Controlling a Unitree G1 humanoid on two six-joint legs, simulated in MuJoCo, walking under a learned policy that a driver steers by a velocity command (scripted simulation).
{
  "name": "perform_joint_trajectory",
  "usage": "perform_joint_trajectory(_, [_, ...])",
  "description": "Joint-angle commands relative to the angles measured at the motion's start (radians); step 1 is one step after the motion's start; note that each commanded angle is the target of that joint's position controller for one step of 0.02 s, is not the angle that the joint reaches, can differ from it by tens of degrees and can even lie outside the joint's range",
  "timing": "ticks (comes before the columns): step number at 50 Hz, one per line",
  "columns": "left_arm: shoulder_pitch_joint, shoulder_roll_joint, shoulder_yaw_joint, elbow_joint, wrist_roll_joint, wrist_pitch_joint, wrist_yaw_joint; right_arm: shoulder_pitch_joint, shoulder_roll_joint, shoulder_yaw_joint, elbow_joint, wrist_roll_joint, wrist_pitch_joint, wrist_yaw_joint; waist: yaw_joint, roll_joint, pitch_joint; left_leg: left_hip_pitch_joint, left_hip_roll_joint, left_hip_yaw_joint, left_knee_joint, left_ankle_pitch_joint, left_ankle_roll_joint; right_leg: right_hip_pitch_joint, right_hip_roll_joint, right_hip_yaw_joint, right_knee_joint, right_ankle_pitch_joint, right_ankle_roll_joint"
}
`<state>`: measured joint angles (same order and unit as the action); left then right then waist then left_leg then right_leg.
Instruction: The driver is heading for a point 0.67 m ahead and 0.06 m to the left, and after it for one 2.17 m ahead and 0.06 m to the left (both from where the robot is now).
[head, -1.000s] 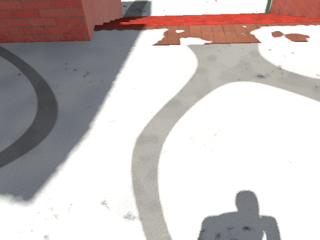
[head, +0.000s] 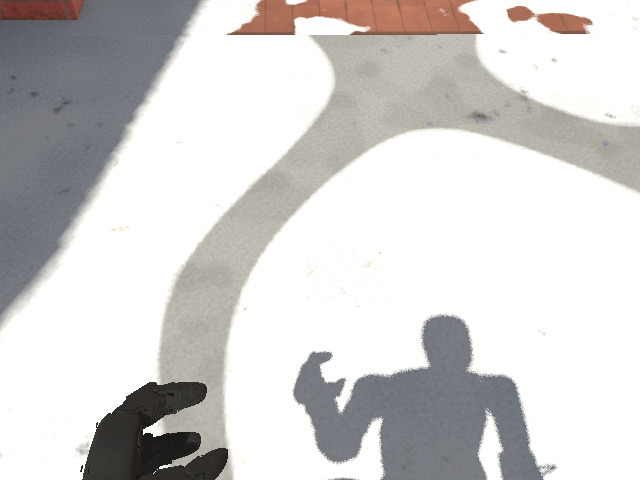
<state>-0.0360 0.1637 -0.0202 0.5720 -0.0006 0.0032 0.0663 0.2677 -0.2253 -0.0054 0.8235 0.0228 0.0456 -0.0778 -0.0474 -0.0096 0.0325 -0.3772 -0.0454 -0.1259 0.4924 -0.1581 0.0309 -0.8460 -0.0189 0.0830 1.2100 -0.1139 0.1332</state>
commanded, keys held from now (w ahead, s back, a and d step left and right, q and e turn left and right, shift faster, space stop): w+q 0.46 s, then w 0.24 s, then w+e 0.30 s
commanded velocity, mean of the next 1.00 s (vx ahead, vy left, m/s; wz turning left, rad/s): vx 0.42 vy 0.00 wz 0.30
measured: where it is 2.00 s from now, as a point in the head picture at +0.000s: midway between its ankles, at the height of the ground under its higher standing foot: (257, 255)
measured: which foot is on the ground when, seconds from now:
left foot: down 0.00-0.12, up 0.14-0.66, down 0.68-1.00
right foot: up 0.00-0.10, down 0.12-0.70, up 0.72-1.00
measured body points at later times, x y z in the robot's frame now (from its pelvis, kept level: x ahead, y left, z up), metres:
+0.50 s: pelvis +0.17 -0.04 +0.00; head +0.19 -0.06 +0.45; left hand +0.07 +0.21 -0.12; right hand +0.41 -0.23 -0.11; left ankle +0.28 +0.18 -0.65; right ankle +0.10 -0.16 -0.74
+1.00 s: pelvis +0.43 +0.10 +0.01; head +0.46 +0.11 +0.45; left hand +0.49 +0.41 -0.10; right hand +0.56 -0.13 -0.12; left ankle +0.33 +0.15 -0.74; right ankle +0.65 -0.02 -0.66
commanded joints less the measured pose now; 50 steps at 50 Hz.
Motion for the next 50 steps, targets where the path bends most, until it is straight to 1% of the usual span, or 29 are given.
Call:
perform_joint_trajectory(1, [0.064,0.043,0.032,-0.073,-0.03,-0.008,-0.017,-0.031,-0.198,-0.074,-0.1,0.025,-0.003,-0.02,0.058,0.197,-0.152,-0.054,0.157,-0.199,-0.178,-0.159,0.178,0.392,0.036,-0.032,-0.372,0.01,-0.005])
perform_joint_trajectory(3, [0.096,0.123,0.073,-0.074,-0.046,-0.01,-0.032,-0.029,-0.195,-0.088,-0.135,0.018,-0.001,-0.007,0.059,0.219,-0.127,-0.022,0.199,-0.332,-0.178,-0.453,0.166,0.469,0.033,-0.011,-0.533,-0.085,-0.047])
perform_joint_trajectory(5, [0.158,0.146,0.1,-0.045,-0.038,-0.008,-0.039,-0.006,-0.117,-0.073,-0.148,0.002,-0.006,0.012,0.073,0.203,-0.083,-0.063,0.136,-0.346,-0.081,-0.593,0.13,0.587,0.029,-0.051,-0.654,-0.208,-0.088])
perform_joint_trajectory(6, [0.285,0.153,0.109,-0.003,-0.023,-0.021,-0.04,0.0,-0.045,-0.057,-0.149,-0.014,-0.018,0.025,0.12,0.152,-0.117,-0.203,0.062,-0.275,0.128,-0.615,0.088,0.765,-0.058,0.01,-0.667,-0.305,-0.112])
perform_joint_trajectory(7, [0.456,0.23,0.128,0.038,0.005,-0.029,-0.041,0.01,0.061,-0.034,-0.178,0.01,-0.041,0.035,0.137,-0.119,-0.142,-0.512,-0.108,-0.073,0.554,-0.507,0.02,0.978,-0.296,0.387,-0.81,-0.495,-0.209])
perform_joint_trajectory(8, [0.501,0.304,0.16,0.071,0.01,-0.053,-0.058,-0.09,0.002,-0.053,-0.239,0.034,-0.076,0.035,0.137,-0.255,-0.035,-0.8,-0.071,-0.14,0.704,-0.428,0.018,0.986,-0.418,0.808,-1.012,-0.719,-0.304])
perform_joint_trajectory(9, [0.436,0.252,0.149,0.074,0.007,-0.075,-0.057,-0.141,-0.077,-0.076,-0.232,0.021,-0.084,0.029,0.108,-0.169,0.056,-0.859,-0.029,-0.205,0.792,-0.293,0.027,0.925,-0.406,0.724,-1.013,-0.721,-0.302])
perform_joint_trajectory(10, [0.36,0.196,0.136,0.065,0.0,-0.08,-0.054,-0.121,-0.099,-0.085,-0.207,0.004,-0.076,0.02,0.071,-0.158,0.059,-0.827,-0.007,-0.175,0.799,-0.183,0.024,0.863,-0.349,0.548,-0.988,-0.59,-0.264])
perform_joint_trajectory(11, [0.288,0.153,0.127,0.056,-0.004,-0.077,-0.051,-0.079,-0.121,-0.096,-0.18,-0.011,-0.066,0.018,0.037,-0.163,0.024,-0.742,0.013,-0.151,0.787,-0.107,0.011,0.799,-0.292,0.403,-0.972,-0.471,-0.235])
perform_joint_trajectory(12, [0.247,0.132,0.12,0.062,-0.005,-0.073,-0.046,-0.053,-0.134,-0.107,-0.167,-0.017,-0.062,0.026,0.009,-0.152,0.005,-0.653,0.029,-0.133,0.784,-0.037,-0.004,0.728,-0.248,0.298,-0.966,-0.365,-0.222])
perform_joint_trajectory(13, [0.243,0.121,0.117,0.078,0.003,-0.075,-0.048,-0.036,-0.125,-0.11,-0.153,-0.016,-0.057,0.037,0.0,-0.139,-0.015,-0.574,0.029,-0.099,0.813,0.027,-0.016,0.66,-0.214,0.212,-0.969,-0.278,-0.222])
perform_joint_trajectory(16, [0.318,0.143,0.124,0.137,0.008,-0.091,-0.055,-0.045,-0.086,-0.102,-0.152,-0.001,-0.052,0.057,0.01,-0.098,-0.013,-0.539,0.031,-0.087,0.795,0.162,-0.029,0.611,-0.198,0.082,-0.984,-0.169,-0.238])
perform_joint_trajectory(22, [0.44,0.174,0.13,0.209,0.013,-0.106,-0.043,-0.217,-0.067,-0.095,-0.203,-0.002,-0.064,0.088,0.087,-0.103,0.018,-0.548,0.034,-0.053,0.498,0.328,-0.03,0.759,-0.224,-0.047,-0.986,-0.015,-0.234])
perform_joint_trajectory(27, [0.546,0.194,0.137,0.259,-0.004,-0.091,-0.035,-0.367,-0.012,-0.068,-0.26,0.006,-0.079,0.124,0.155,-0.088,0.098,-0.531,0.039,0.053,0.291,0.172,-0.011,0.882,-0.273,-0.079,-0.972,0.108,-0.263])
perform_joint_trajectory(30, [0.565,0.214,0.144,0.28,-0.021,-0.071,-0.035,-0.429,-0.002,-0.058,-0.292,0.007,-0.096,0.144,0.157,-0.094,0.111,-0.479,0.029,0.155,0.211,-0.027,0.03,0.934,-0.301,-0.09,-0.91,0.273,-0.284])
perform_joint_trajectory(31, [0.532,0.232,0.146,0.279,-0.026,-0.067,-0.034,-0.402,-0.008,-0.061,-0.289,0.006,-0.099,0.146,0.124,-0.117,0.086,-0.359,0.003,0.2,0.159,-0.097,0.056,0.905,-0.287,-0.122,-0.859,0.452,-0.277])
perform_joint_trajectory(32, [0.525,0.254,0.149,0.284,-0.03,-0.066,-0.033,-0.341,-0.031,-0.075,-0.279,0.004,-0.102,0.144,0.077,-0.147,0.027,-0.186,-0.042,0.235,0.132,-0.118,0.08,0.87,-0.282,-0.145,-0.776,0.704,-0.274])
perform_joint_trajectory(33, [0.507,0.259,0.143,0.287,-0.036,-0.067,-0.031,-0.171,-0.079,-0.103,-0.233,0.01,-0.103,0.139,-0.023,-0.147,-0.074,0.072,-0.079,0.248,0.045,-0.015,0.116,0.821,-0.257,-0.186,-0.602,0.868,-0.256])
perform_joint_trajectory(34, [0.468,0.263,0.141,0.278,-0.034,-0.081,-0.032,0.013,-0.151,-0.133,-0.186,0.011,-0.1,0.122,-0.119,-0.137,-0.181,0.419,-0.016,0.136,0.046,0.098,0.159,0.597,-0.23,-0.222,-0.364,0.764,-0.214])
perform_joint_trajectory(35, [0.518,0.141,0.099,0.222,-0.005,-0.111,-0.053,0.131,-0.293,-0.155,-0.16,-0.003,-0.102,0.104,-0.083,0.136,-0.365,0.844,0.31,-0.415,0.034,0.022,0.325,0.163,-0.076,-0.196,0.084,-0.079,-0.149])
perform_joint_trajectory(36, [0.525,0.162,0.097,0.251,-0.04,-0.154,-0.076,0.237,-0.238,-0.131,-0.133,-0.023,-0.099,0.096,-0.114,0.197,-0.542,0.913,0.445,-0.731,-0.133,-0.053,0.394,0.061,0.015,0.053,0.243,-0.466,-0.173])
perform_joint_trajectory(37, [0.421,0.235,0.126,0.217,-0.074,-0.16,-0.078,0.167,-0.171,-0.111,-0.123,-0.035,-0.098,0.095,-0.114,0.159,-0.384,0.814,0.391,-0.505,-0.137,0.023,0.332,-0.03,-0.035,0.066,0.257,-0.382,-0.182])
perform_joint_trajectory(38, [0.354,0.218,0.121,0.191,-0.06,-0.15,-0.067,0.048,-0.131,-0.1,-0.126,-0.014,-0.101,0.096,-0.062,0.117,-0.24,0.624,0.342,-0.322,-0.144,0.128,0.279,-0.019,-0.084,0.027,0.176,-0.284,-0.182])
perform_joint_trajectory(39, [0.321,0.202,0.125,0.196,-0.031,-0.138,-0.055,-0.04,-0.095,-0.089,-0.128,-0.012,-0.109,0.101,-0.015,0.047,-0.154,0.46,0.293,-0.213,-0.174,0.211,0.242,0.032,-0.117,0.005,0.098,-0.223,-0.174])
perform_joint_trajectory(40, [0.344,0.194,0.131,0.205,-0.022,-0.12,-0.049,-0.089,-0.062,-0.08,-0.126,-0.021,-0.121,0.103,0.03,0.055,-0.117,0.343,0.257,-0.134,-0.211,0.263,0.221,0.111,-0.138,0.014,0.049,-0.171,-0.168])
perform_joint_trajectory(41, [0.389,0.175,0.13,0.216,-0.027,-0.103,-0.048,-0.105,-0.05,-0.079,-0.115,-0.026,-0.132,0.107,0.061,0.078,-0.11,0.272,0.24,-0.087,-0.24,0.29,0.21,0.172,-0.144,0.021,0.029,-0.137,-0.165])
perform_joint_trajectory(43, [0.4,0.136,0.123,0.214,-0.029,-0.079,-0.044,-0.095,-0.066,-0.084,-0.081,-0.024,-0.152,0.105,0.083,0.072,-0.082,0.218,0.241,-0.009,-0.279,0.392,0.203,0.164,-0.137,0.022,-0.004,-0.098,-0.156])
perform_joint_trajectory(46, [0.303,0.14,0.119,0.172,-0.023,-0.075,-0.043,-0.066,-0.094,-0.089,-0.041,-0.03,-0.158,0.089,0.067,0.054,-0.031,0.208,0.232,0.084,-0.31,0.452,0.181,0.092,-0.114,0.034,-0.157,0.043,-0.144])
perform_joint_trajectory(50, [0.151,0.116,0.096,0.123,-0.016,-0.088,-0.077,-0.049,-0.123,-0.087,-0.015,-0.022,-0.159,0.075,0.016,0.046,-0.001,0.208,0.202,0.189,-0.327,0.387,0.13,0.181,-0.072,-0.048,-0.492,0.303,-0.169])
